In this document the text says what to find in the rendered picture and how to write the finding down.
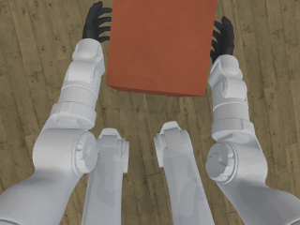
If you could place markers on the robot right shin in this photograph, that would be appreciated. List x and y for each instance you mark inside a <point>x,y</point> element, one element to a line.
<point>184,133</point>

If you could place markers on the right robot hand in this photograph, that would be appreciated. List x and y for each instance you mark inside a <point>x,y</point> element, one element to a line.
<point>224,44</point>

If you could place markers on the carton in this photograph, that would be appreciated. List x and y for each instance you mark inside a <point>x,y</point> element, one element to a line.
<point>161,47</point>

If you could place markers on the left robot forearm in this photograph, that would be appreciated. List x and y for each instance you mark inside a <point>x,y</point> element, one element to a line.
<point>79,93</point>

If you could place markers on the left robot hand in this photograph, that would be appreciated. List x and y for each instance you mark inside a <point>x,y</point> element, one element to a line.
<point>91,27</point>

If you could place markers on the robot left upper arm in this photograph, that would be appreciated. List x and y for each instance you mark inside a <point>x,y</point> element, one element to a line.
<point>61,157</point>

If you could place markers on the robot right upper arm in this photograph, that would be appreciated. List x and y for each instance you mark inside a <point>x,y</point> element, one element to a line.
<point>240,171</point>

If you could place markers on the right robot forearm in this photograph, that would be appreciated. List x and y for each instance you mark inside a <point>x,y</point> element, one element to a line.
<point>230,103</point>

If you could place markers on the robot left thigh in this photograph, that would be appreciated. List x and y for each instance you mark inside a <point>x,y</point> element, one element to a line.
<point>103,197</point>

